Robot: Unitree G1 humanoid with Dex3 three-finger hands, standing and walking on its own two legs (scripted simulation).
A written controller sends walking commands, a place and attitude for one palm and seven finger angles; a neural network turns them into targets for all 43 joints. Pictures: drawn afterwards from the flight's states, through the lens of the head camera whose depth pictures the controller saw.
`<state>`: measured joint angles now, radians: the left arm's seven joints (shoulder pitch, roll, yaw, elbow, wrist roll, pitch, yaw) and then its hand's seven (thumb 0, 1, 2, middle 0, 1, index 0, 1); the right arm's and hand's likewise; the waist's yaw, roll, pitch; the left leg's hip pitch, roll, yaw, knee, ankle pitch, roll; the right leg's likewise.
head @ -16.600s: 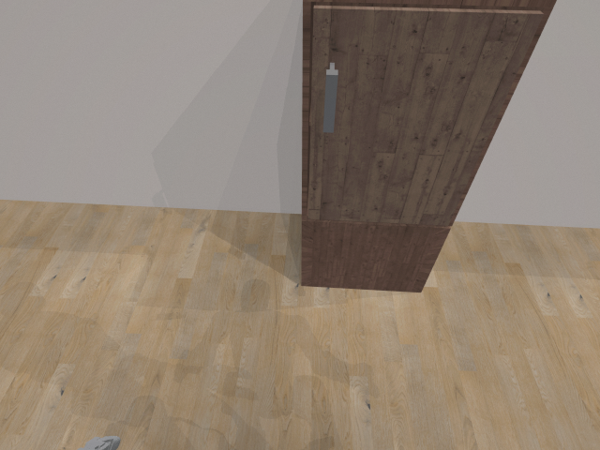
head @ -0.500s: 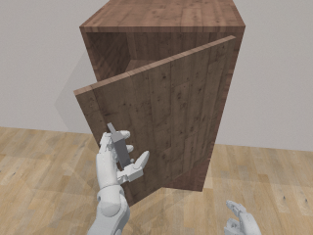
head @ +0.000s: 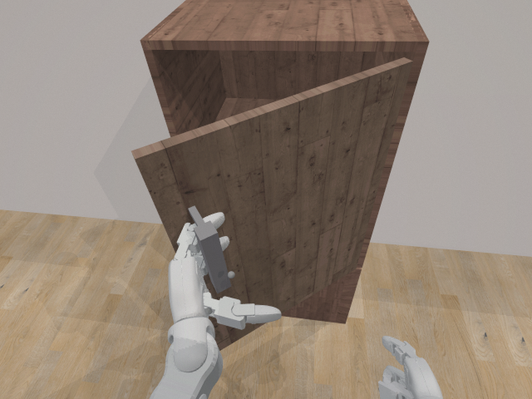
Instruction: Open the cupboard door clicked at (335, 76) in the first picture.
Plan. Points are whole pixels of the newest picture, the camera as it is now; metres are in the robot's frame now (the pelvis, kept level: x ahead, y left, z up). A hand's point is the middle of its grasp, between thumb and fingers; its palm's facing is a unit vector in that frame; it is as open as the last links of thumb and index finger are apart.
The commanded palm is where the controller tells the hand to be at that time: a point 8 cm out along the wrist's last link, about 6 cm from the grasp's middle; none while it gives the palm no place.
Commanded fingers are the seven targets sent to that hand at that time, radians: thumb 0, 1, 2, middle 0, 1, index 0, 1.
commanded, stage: slide the hand sideways off the handle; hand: left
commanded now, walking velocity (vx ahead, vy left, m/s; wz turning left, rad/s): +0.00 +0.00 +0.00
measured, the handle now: (208, 249) +0.31 +0.11 +0.09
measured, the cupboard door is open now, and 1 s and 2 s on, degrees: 39 41 40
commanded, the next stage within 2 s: draw the hand back to the body in 1.28 s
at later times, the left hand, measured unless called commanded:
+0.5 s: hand (224, 301) +0.23 +0.07 +0.09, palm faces -0.18 -0.98 +0.01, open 16.0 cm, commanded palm +0.21 +0.13 +0.09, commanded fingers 0.00 -0.50 0.30 -0.15 -0.30 -0.15 -0.30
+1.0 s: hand (185, 323) +0.20 +0.12 +0.09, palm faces -0.12 -0.99 -0.03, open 16.0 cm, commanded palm +0.17 +0.19 +0.09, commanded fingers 0.00 -0.50 0.30 -0.15 -0.30 -0.15 -0.30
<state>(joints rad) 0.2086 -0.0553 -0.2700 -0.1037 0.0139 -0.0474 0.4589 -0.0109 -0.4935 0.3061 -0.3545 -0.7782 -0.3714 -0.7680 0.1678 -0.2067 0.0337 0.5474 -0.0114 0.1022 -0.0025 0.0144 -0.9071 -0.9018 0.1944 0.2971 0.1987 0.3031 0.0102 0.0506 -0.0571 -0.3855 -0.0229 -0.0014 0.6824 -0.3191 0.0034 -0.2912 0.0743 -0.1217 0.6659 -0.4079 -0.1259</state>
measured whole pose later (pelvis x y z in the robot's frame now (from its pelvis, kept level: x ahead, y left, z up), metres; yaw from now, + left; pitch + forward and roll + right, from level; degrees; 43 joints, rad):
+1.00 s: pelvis +0.00 +0.03 -0.01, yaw -2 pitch +3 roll +0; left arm 0.51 0.16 -0.16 -0.34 -0.12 -0.16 -0.01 -0.01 -0.50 0.30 -0.23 -0.34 -0.22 -0.34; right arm 0.25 -0.23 0.05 0.41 0.03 0.00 0.01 0.02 -0.91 -0.90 0.20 0.30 0.20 0.30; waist 0.00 0.05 -0.07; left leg -0.46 -0.02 0.05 0.77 -0.37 0.04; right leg -0.38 0.07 -0.08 0.76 -0.44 -0.09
